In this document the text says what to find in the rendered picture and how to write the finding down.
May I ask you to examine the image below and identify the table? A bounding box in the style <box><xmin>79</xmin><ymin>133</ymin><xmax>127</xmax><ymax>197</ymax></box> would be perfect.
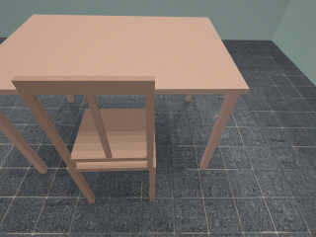
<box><xmin>0</xmin><ymin>14</ymin><xmax>250</xmax><ymax>174</ymax></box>

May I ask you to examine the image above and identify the chair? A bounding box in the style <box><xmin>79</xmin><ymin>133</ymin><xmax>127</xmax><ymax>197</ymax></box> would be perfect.
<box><xmin>11</xmin><ymin>76</ymin><xmax>156</xmax><ymax>203</ymax></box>

